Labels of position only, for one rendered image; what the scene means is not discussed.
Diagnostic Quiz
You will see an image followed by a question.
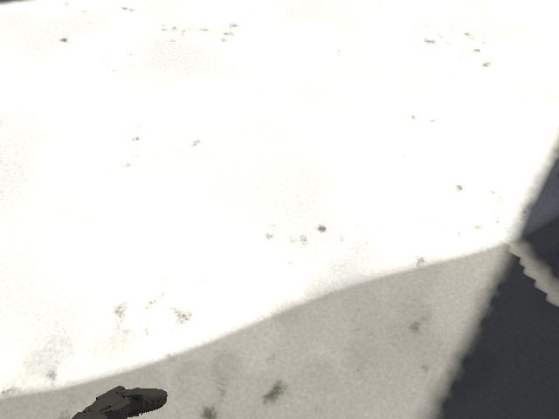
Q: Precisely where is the left robot hand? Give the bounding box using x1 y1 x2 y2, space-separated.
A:
72 386 168 419

